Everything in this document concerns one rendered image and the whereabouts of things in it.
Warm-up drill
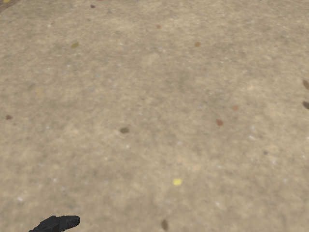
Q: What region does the left robot hand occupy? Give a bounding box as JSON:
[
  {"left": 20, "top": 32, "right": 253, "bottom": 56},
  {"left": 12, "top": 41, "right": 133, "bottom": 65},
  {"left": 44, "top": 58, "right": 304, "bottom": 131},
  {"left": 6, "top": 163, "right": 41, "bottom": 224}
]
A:
[{"left": 29, "top": 216, "right": 80, "bottom": 232}]

